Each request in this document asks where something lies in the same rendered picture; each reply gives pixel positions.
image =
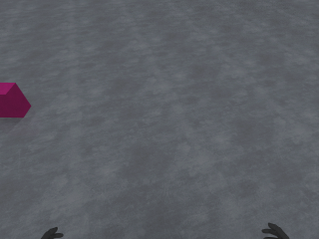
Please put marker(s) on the robot left hand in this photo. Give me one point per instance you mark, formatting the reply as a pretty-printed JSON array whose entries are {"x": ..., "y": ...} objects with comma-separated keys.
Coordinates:
[{"x": 51, "y": 234}]

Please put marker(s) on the carton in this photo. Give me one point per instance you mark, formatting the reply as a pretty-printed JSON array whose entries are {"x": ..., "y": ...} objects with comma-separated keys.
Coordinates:
[{"x": 13, "y": 103}]

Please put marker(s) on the robot right hand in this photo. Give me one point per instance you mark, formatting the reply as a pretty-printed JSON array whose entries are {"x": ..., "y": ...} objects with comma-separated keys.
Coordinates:
[{"x": 276, "y": 231}]

